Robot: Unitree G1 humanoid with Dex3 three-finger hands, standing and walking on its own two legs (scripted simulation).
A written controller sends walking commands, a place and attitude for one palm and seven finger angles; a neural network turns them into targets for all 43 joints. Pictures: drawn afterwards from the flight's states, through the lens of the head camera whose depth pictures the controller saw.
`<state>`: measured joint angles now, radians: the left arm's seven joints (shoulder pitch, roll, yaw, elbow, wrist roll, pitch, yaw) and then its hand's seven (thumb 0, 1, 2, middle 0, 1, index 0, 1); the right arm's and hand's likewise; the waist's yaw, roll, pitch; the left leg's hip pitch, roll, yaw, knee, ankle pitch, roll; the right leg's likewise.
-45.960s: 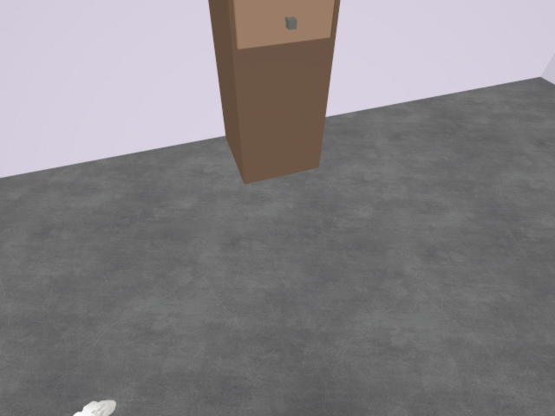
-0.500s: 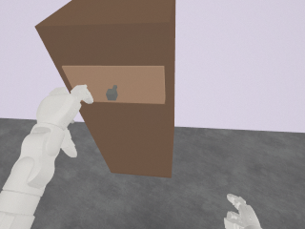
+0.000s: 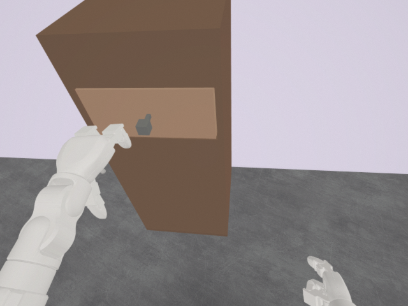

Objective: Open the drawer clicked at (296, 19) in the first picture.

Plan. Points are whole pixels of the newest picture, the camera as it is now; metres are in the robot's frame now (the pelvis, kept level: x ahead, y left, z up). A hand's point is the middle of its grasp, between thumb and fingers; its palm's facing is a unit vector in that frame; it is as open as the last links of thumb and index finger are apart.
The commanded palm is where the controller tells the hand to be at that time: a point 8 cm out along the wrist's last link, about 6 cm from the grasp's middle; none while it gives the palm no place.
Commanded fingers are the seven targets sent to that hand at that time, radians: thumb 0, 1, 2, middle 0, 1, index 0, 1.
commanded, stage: move the hooked fingers above the handle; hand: left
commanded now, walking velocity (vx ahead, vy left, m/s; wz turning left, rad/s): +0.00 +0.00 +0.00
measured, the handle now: (145, 123) +0.56 +0.25 +0.03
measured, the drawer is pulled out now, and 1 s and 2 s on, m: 0.00 0.00 0.00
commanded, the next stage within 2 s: none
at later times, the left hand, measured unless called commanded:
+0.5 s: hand (120, 149) +0.38 +0.23 +0.11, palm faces +0.03 -0.08 -1.00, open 13.8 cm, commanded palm +0.36 +0.24 +0.18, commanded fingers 0.00 -0.50 0.30 -0.30 -1.20 -0.30 -1.20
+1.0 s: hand (130, 129) +0.45 +0.24 +0.10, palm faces -0.01 -0.04 -1.00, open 13.8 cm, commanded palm +0.44 +0.25 +0.16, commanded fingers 0.00 -0.50 0.30 -0.30 -1.20 -0.30 -1.20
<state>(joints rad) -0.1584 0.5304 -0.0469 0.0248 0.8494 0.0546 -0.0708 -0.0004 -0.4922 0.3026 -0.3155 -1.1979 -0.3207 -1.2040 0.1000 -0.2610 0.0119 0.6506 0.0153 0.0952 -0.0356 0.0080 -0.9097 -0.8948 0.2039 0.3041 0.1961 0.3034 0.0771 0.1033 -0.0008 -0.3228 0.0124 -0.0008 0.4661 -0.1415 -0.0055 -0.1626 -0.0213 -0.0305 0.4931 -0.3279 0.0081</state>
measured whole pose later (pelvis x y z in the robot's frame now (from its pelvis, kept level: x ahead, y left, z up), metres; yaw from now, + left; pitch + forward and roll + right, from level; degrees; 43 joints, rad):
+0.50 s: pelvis +0.02 +0.01 +0.00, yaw -1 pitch +4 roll +0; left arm -0.32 0.53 -0.06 0.19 0.89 0.01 -0.04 0.00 -0.49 0.30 -0.32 -1.20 -0.32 -1.20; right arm 0.16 -0.26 -0.02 0.65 0.01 0.13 -0.04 0.01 -0.91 -0.89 0.20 0.30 0.20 0.30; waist 0.04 0.07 -0.02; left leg -0.41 0.01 0.01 0.53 -0.19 0.00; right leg -0.24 -0.03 -0.02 0.53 -0.36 0.02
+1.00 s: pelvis +0.02 +0.00 -0.01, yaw -2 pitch +8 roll +0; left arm -0.65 0.57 -0.01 0.68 0.96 -0.08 0.02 0.00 -0.49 0.30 -0.32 -1.20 -0.32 -1.20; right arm 0.24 -0.27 -0.04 0.68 0.03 0.14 -0.06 0.00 -0.91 -0.89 0.20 0.30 0.20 0.30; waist -0.03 0.05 -0.06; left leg -0.53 0.04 0.02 0.62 -0.23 -0.01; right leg -0.37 0.00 -0.01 0.63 -0.40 0.00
